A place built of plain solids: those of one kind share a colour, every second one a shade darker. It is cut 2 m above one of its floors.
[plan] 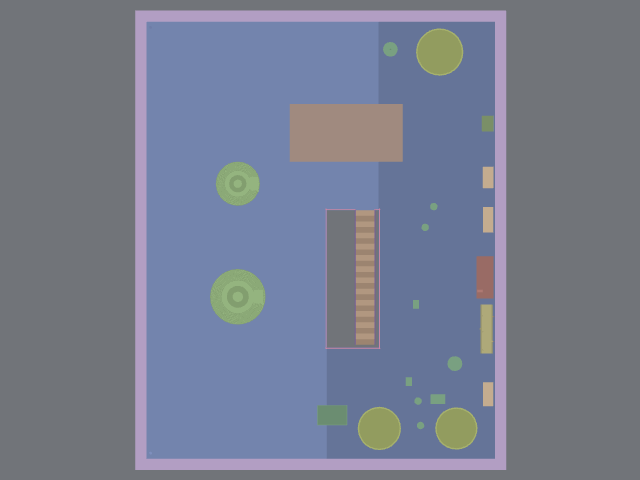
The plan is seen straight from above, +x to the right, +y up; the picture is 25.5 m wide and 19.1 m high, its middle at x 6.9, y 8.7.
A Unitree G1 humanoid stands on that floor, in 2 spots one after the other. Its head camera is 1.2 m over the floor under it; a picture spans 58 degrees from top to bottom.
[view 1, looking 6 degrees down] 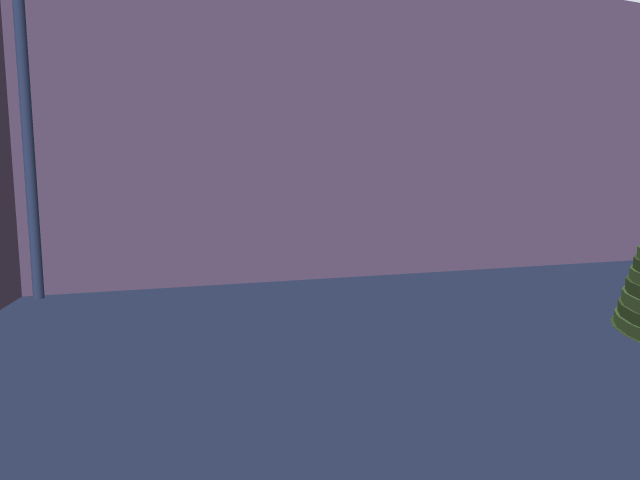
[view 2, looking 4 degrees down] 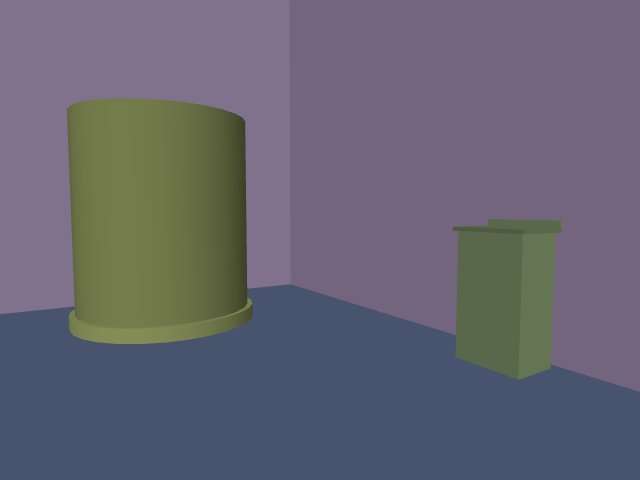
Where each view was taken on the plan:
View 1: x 5.83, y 1.90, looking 163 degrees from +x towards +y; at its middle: wall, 6.13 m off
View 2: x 10.60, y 11.26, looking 58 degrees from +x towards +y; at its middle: wall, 6.18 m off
